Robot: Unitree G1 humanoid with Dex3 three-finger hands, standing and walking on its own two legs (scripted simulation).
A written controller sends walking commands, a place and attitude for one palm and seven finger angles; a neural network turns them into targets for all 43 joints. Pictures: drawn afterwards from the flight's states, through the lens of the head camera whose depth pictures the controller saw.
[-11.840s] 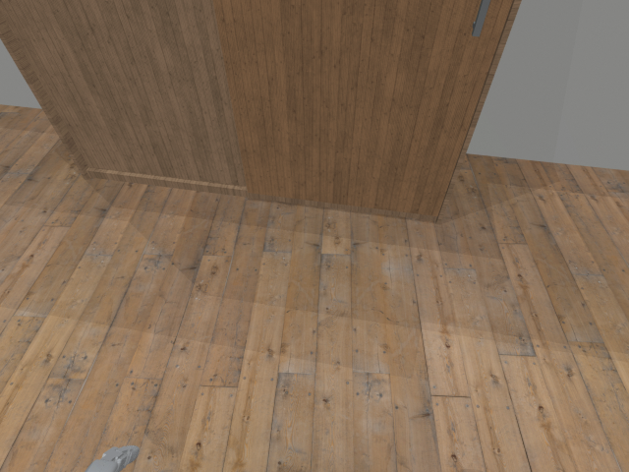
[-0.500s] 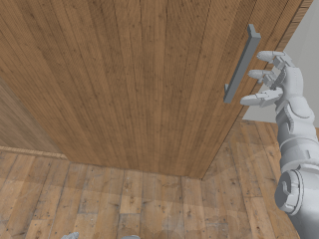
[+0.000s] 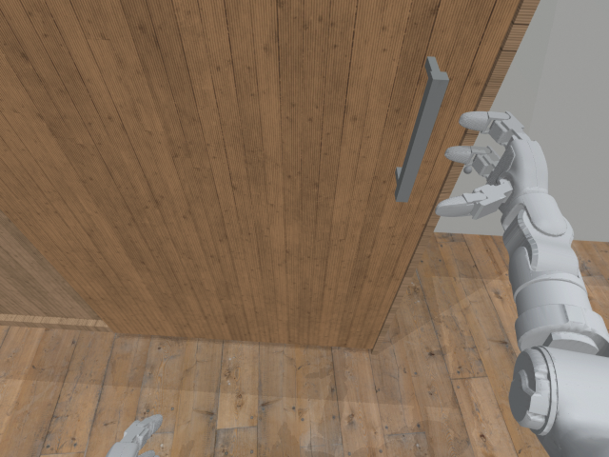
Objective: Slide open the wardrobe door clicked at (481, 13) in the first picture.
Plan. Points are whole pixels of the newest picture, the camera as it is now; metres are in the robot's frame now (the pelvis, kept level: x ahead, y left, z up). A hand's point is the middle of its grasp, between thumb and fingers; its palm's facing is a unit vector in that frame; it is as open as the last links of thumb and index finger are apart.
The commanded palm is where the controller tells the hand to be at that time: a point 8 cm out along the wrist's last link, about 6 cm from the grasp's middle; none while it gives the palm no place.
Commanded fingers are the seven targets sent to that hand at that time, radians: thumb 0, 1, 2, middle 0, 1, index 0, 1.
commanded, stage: move the hooked fingers beside the handle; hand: right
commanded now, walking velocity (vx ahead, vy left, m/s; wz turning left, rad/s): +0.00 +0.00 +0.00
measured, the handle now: (415, 136) +0.52 -0.09 +0.16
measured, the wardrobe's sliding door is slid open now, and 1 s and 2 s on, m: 0.00 0.00 0.00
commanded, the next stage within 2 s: feel for the door with the fingertips in 0.12 s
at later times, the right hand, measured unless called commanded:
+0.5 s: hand (449, 170) +0.45 -0.13 +0.16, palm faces -0.08 +1.00 +0.02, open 14.0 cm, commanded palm +0.43 -0.18 +0.16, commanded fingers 0.00 0.50 -0.30 0.30 1.20 0.30 1.20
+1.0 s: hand (441, 162) +0.46 -0.12 +0.16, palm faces -0.05 +1.00 +0.00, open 14.0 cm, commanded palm +0.45 -0.17 +0.16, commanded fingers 0.00 0.50 -0.30 0.30 1.20 0.30 1.20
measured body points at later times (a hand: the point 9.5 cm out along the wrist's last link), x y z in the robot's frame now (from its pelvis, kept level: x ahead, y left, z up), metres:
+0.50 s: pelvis +0.00 +0.00 +0.00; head +0.03 +0.00 +0.45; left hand +0.07 +0.25 -0.12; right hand +0.45 -0.18 +0.16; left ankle +0.03 +0.13 -0.73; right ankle -0.03 -0.11 -0.73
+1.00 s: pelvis -0.01 +0.01 +0.00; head +0.02 +0.02 +0.45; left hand +0.05 +0.27 -0.12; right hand +0.46 -0.17 +0.17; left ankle +0.03 +0.13 -0.73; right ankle -0.03 -0.11 -0.73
